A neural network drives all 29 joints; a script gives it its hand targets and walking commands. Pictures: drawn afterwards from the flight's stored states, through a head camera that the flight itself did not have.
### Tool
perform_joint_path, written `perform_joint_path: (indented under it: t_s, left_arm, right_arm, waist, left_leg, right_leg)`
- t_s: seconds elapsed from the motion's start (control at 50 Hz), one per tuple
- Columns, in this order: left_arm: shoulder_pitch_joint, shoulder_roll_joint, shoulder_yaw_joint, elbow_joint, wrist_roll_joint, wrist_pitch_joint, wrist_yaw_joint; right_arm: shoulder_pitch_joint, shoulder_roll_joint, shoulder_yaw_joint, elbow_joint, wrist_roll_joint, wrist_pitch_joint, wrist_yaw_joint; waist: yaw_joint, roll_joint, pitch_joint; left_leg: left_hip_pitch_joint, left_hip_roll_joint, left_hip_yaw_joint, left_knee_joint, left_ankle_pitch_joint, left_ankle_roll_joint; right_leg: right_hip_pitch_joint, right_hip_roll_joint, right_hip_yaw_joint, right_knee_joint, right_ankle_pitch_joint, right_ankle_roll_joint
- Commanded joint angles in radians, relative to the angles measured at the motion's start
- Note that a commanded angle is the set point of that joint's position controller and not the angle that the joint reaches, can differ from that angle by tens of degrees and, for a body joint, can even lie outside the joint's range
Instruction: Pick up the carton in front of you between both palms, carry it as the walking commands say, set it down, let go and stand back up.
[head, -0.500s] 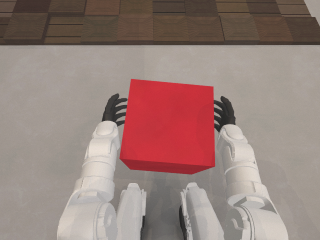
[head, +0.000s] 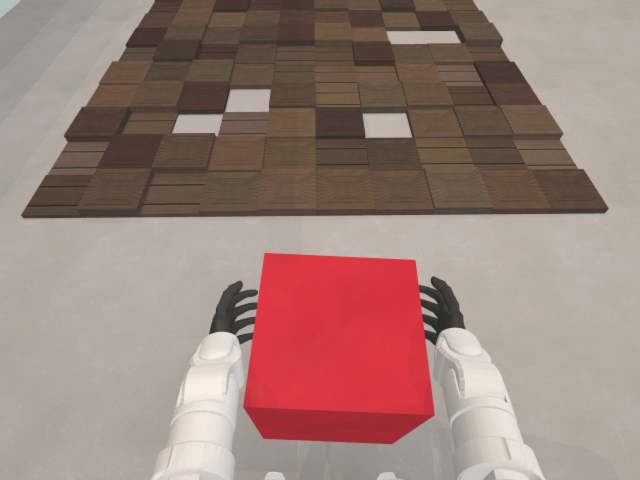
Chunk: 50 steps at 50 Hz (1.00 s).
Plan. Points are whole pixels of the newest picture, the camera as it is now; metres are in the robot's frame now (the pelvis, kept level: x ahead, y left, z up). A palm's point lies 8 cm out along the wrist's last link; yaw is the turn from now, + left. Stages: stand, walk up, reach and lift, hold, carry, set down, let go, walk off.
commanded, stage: reach and lift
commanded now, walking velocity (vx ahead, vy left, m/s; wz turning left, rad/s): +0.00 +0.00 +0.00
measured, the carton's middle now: (333, 356) +0.33 +0.00 -0.10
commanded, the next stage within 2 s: hold in 1.32 s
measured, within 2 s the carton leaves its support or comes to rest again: neither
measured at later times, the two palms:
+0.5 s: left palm (203, 327) +0.30 +0.15 +0.07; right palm (474, 316) +0.30 -0.15 +0.08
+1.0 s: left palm (201, 314) +0.31 +0.15 +0.09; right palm (473, 304) +0.31 -0.15 +0.09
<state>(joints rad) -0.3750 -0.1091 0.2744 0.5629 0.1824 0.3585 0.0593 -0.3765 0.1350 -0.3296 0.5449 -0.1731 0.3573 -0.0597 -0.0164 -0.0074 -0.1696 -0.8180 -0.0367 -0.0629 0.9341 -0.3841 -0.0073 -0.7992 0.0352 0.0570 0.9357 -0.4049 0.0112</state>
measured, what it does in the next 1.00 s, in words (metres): rises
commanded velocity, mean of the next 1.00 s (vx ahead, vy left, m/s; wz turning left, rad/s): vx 0.00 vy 0.00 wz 0.00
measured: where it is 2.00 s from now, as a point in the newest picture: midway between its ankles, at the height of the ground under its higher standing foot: outside the picture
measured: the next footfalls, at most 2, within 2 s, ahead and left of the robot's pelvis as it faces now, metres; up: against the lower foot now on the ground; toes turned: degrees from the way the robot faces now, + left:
none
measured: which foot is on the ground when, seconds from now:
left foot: down 0.00-1.00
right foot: down 0.00-1.00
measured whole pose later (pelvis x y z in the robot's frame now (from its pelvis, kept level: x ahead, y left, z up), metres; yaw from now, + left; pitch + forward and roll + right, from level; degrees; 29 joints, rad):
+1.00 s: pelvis +0.01 +0.00 +0.06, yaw +0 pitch -5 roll +0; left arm -0.29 -0.16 0.25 0.33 0.29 0.65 0.00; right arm -0.31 0.16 -0.28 0.35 -0.30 0.64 0.00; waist 0.00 0.00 0.02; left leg -0.14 -0.02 -0.06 0.43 -0.20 0.00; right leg -0.13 0.02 0.07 0.43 -0.22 0.01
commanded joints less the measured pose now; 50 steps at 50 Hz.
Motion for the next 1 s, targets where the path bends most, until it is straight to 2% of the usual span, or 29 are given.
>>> perform_joint_path:
  t_s: [0.0, 0.12, 0.22, 0.34, 0.42, 0.6, 0.78, 0.98]
  left_arm:
    - [-0.531, -1.053, -0.598, -0.065, -0.156, 0.000, -0.253]
    - [-0.468, -1.058, -0.627, -0.132, -0.170, 0.078, -0.269]
    - [-0.444, -1.049, -0.642, -0.196, -0.184, 0.154, -0.281]
    - [-0.457, -1.011, -0.543, -0.164, -0.133, 0.223, -0.297]
    - [-0.540, -1.018, -0.498, -0.136, -0.111, 0.222, -0.313]
    - [-0.616, -1.044, -0.533, -0.179, -0.132, 0.208, -0.319]
    - [-0.544, -1.020, -0.537, -0.210, -0.124, 0.229, -0.309]
    - [-0.441, -1.013, -0.574, -0.293, -0.152, 0.253, -0.298]
  right_arm:
    - [-0.486, 1.048, 0.627, 0.000, 0.138, 0.020, 0.257]
    - [-0.419, 1.053, 0.658, -0.060, 0.147, 0.093, 0.271]
    - [-0.396, 1.041, 0.676, -0.123, 0.158, 0.165, 0.285]
    - [-0.409, 1.007, 0.574, -0.083, 0.105, 0.231, 0.300]
    - [-0.488, 1.013, 0.525, -0.051, 0.085, 0.231, 0.316]
    - [-0.570, 1.041, 0.565, -0.091, 0.107, 0.214, 0.326]
    - [-0.500, 1.006, 0.561, -0.119, 0.098, 0.233, 0.324]
    - [-0.401, 0.985, 0.602, -0.211, 0.124, 0.256, 0.313]
  waist:
    - [0.003, 0.013, -0.444]
    - [0.012, 0.011, -0.330]
    - [0.016, 0.006, -0.228]
    - [0.015, -0.005, -0.019]
    - [0.016, 0.005, -0.007]
    - [0.019, 0.007, -0.133]
    - [0.017, 0.010, -0.119]
    - [0.016, 0.013, -0.125]
  left_leg:
    - [0.411, -0.081, -0.031, -0.185, 0.334, 0.013]
    - [0.555, -0.067, -0.031, -0.313, 0.391, 0.010]
    - [0.660, -0.056, -0.026, -0.412, 0.390, 0.004]
    - [0.671, -0.044, -0.017, -0.495, 0.214, 0.014]
    - [0.670, -0.041, -0.009, -0.502, 0.148, 0.021]
    - [0.718, -0.042, -0.002, -0.507, 0.184, 0.014]
    - [0.757, -0.045, -0.003, -0.535, 0.273, 0.008]
    - [0.812, -0.050, -0.014, -0.555, 0.410, 0.002]
  right_leg:
    - [0.323, 0.080, 0.025, -0.194, 0.337, -0.012]
    - [0.482, 0.063, 0.032, -0.325, 0.398, -0.015]
    - [0.583, 0.050, 0.033, -0.428, 0.393, -0.014]
    - [0.584, 0.037, 0.028, -0.522, 0.220, -0.019]
    - [0.580, 0.035, 0.021, -0.528, 0.144, -0.026]
    - [0.634, 0.042, 0.013, -0.521, 0.189, -0.019]
    - [0.670, 0.050, 0.010, -0.545, 0.273, -0.016]
    - [0.727, 0.057, 0.016, -0.565, 0.400, -0.010]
